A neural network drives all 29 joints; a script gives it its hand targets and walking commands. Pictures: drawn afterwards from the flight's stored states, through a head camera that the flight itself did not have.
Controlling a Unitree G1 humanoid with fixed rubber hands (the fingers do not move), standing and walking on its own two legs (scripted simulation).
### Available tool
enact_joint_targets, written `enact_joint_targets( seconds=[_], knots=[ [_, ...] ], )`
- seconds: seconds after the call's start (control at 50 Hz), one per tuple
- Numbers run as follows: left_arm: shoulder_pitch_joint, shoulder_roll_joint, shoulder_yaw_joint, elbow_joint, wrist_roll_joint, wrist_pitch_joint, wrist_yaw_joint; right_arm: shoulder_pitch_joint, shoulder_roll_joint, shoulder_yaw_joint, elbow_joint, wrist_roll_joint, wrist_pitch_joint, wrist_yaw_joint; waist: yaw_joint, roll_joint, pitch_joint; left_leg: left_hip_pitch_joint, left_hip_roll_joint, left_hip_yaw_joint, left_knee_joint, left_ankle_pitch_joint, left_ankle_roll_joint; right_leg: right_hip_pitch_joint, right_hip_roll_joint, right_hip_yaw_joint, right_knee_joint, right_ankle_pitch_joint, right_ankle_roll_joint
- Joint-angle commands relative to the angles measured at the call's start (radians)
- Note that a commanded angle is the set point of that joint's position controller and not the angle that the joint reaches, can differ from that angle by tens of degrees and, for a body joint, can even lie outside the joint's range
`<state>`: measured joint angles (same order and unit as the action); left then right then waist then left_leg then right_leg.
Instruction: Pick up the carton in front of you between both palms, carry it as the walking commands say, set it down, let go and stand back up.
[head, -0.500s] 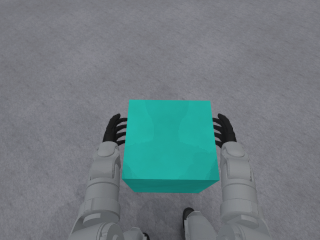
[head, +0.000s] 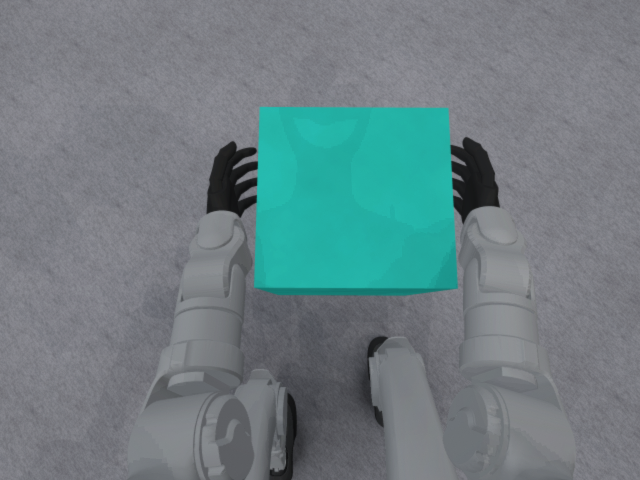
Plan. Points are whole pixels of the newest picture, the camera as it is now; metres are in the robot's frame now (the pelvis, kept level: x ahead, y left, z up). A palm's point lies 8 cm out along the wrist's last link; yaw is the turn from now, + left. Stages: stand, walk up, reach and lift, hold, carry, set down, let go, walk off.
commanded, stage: set down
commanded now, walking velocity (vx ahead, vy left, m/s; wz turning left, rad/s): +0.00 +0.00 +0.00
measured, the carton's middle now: (346, 220) +0.44 -0.07 -0.15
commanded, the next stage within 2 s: none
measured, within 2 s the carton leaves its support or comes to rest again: rests again in 1.90 s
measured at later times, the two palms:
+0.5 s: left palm (262, 210) +0.49 +0.05 -0.22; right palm (448, 217) +0.45 -0.24 -0.24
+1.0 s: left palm (289, 219) +0.52 +0.03 -0.38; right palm (442, 220) +0.48 -0.27 -0.37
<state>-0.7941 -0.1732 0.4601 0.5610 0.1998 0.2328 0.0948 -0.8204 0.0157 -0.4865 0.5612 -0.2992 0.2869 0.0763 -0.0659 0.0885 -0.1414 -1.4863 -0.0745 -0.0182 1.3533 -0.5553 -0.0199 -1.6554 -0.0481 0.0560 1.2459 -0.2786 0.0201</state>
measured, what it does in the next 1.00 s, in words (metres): lowers itself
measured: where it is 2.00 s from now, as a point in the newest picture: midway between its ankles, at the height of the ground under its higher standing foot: (333, 426)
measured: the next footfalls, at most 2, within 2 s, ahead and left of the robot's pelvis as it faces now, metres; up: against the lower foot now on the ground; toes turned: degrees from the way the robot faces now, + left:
none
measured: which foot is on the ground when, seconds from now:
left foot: down 0.00-1.00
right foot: down 0.00-1.00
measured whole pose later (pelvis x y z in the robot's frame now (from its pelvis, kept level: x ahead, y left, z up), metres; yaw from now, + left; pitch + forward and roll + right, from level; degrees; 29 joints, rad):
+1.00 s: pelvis -0.04 +0.00 -0.21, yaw +3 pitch +45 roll +3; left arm -1.44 0.11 0.24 0.86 0.05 0.24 0.20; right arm -1.39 -0.29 -0.44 0.82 -0.10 0.29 0.02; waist -0.16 0.07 0.25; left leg -2.18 -0.14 -0.02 2.10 -0.72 -0.05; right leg -2.36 -0.05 0.08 1.93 -0.35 0.03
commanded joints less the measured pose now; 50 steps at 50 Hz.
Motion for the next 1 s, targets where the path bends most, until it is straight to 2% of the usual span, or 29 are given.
enact_joint_targets(
  seconds=[0.0, 0.2, 0.32, 0.44, 0.62, 0.82, 0.92, 0.98],
  knots=[
    [-0.616, -0.829, -0.538, 0.053, -0.089, 0.001, -0.238, -0.503, 0.848, 0.514, 0.080, 0.101, 0.009, 0.207, -0.043, -0.085, -0.849, -0.079, -0.134, 0.026, -0.148, 0.129, -0.021, 0.810, 0.163, -0.068, 0.061, 0.214, -0.017],
    [-0.770, -0.787, -0.560, 0.075, -0.149, 0.010, -0.248, -0.644, 0.852, 0.564, 0.054, 0.161, 0.026, 0.150, -0.051, -0.128, -1.025, -0.317, -0.154, 0.073, 0.054, 0.123, -0.016, 0.803, 0.160, -0.056, 0.219, 0.267, 0.008],
    [-0.862, -0.753, -0.545, 0.102, -0.162, 0.017, -0.257, -0.733, 0.819, 0.559, 0.052, 0.179, 0.033, 0.128, -0.064, -0.134, -1.043, -0.445, -0.158, 0.095, 0.149, 0.086, -0.015, 0.779, 0.153, -0.049, 0.290, 0.236, 0.016],
    [-0.950, -0.717, -0.504, 0.146, -0.154, 0.024, -0.251, -0.827, 0.763, 0.520, 0.074, 0.182, 0.036, 0.126, -0.077, -0.126, -1.024, -0.518, -0.159, 0.105, 0.218, 0.043, -0.012, 0.695, 0.146, -0.064, 0.360, 0.185, 0.018],
    [-1.064, -0.665, -0.477, 0.201, -0.156, 0.022, -0.219, -0.951, 0.659, 0.450, 0.120, 0.193, 0.021, 0.149, -0.112, -0.081, -0.970, -0.516, -0.153, 0.101, 0.311, 0.026, -0.010, 0.497, 0.130, -0.116, 0.483, 0.182, 0.014],
    [-1.201, -0.611, -0.575, 0.189, -0.237, -0.004, -0.175, -1.075, 0.550, 0.441, 0.130, 0.257, -0.013, 0.171, -0.165, -0.026, -0.965, -0.452, -0.135, 0.091, 0.440, 0.096, -0.023, 0.408, 0.096, -0.138, 0.620, 0.255, 0.010],
    [-1.255, -0.551, -0.599, 0.169, -0.253, -0.032, -0.156, -1.055, 0.569, 0.426, 0.204, 0.303, -0.020, 0.187, -0.147, -0.012, -0.922, -0.464, -0.128, 0.097, 0.490, 0.136, -0.023, 0.379, 0.091, -0.130, 0.683, 0.307, 0.012],
    [-1.269, -0.554, -0.625, 0.146, -0.255, -0.040, -0.146, -1.081, 0.576, 0.434, 0.195, 0.346, -0.030, 0.198, -0.144, 0.044, -0.918, -0.407, -0.123, 0.098, 0.510, 0.182, -0.023, 0.305, 0.096, -0.134, 0.696, 0.326, 0.011]
  ],
)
